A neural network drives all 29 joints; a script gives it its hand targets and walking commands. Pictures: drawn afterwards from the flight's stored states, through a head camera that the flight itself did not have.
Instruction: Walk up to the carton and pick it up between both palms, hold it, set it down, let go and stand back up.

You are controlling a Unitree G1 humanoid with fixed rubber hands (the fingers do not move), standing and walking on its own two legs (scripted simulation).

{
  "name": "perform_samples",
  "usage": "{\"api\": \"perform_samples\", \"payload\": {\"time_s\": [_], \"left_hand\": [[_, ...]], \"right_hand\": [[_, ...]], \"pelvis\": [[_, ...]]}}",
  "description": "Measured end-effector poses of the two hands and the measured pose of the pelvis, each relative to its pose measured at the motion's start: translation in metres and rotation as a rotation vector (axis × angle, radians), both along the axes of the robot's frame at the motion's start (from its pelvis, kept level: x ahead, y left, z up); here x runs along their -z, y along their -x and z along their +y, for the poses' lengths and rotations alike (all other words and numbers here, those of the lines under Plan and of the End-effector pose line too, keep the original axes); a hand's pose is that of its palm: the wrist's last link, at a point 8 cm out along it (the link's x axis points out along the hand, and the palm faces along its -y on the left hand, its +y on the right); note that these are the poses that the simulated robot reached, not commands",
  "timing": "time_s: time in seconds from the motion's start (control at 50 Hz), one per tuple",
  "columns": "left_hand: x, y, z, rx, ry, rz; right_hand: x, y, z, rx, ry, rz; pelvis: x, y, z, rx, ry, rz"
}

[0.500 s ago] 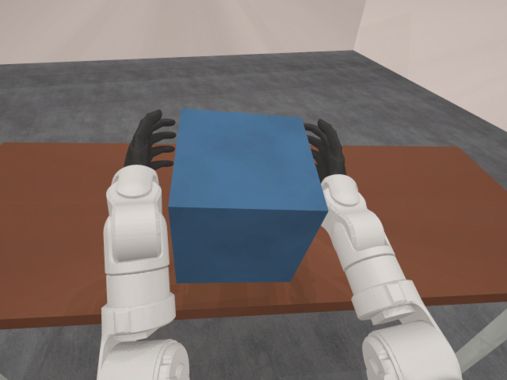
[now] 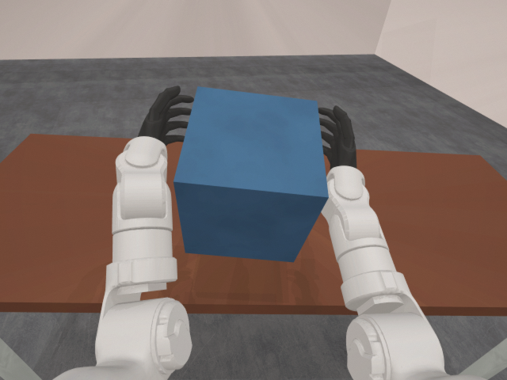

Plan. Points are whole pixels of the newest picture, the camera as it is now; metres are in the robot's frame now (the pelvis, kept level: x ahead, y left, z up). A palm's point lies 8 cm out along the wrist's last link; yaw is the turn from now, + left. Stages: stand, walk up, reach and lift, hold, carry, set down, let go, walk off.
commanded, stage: set down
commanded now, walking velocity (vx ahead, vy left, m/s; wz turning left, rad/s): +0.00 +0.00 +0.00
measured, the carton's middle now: (248, 179) +0.36 +0.01 +0.17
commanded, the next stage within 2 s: none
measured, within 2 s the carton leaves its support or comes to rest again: neither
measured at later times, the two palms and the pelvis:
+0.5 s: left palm (166, 164) +0.39 +0.14 +0.18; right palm (334, 185) +0.36 -0.13 +0.17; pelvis +0.02 +0.02 +0.00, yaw -1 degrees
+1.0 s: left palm (170, 162) +0.43 +0.14 +0.16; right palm (327, 187) +0.38 -0.13 +0.15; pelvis +0.03 +0.03 +0.00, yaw -1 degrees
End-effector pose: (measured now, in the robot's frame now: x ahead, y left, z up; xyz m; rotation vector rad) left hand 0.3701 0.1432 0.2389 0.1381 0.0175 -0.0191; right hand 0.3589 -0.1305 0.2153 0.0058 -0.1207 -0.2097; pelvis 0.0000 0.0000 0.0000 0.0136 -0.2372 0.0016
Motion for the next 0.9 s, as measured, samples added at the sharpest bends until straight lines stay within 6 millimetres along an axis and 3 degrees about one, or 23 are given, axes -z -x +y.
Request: {"api": "perform_samples", "payload": {"time_s": [0.24, 0.4, 0.64, 0.9], "left_hand": [[0.056, -0.017, -0.002, 0.039, 0.015, 0.044], [0.063, -0.022, -0.009, 0.063, -0.002, 0.052], [0.062, -0.036, -0.002, 0.074, -0.013, 0.074], [0.082, -0.054, -0.006, 0.119, -0.005, 0.122]], "right_hand": [[0.041, -0.004, -0.002, 0.038, 0.016, 0.01], [0.05, -0.001, -0.007, 0.067, 0.015, 0.017], [0.053, -0.012, 0.001, 0.081, 0.011, 0.037], [0.069, -0.018, -0.002, 0.12, 0.012, 0.086]], "pelvis": [[0.0, -0.019, 0.01, 0.008, 0.005, -0.001], [-0.001, -0.02, 0.017, 0.02, 0.01, 0.008], [-0.002, -0.018, 0.023, 0.019, 0.01, 0.044], [-0.002, -0.023, 0.027, 0.027, 0.01, 0.06]]}}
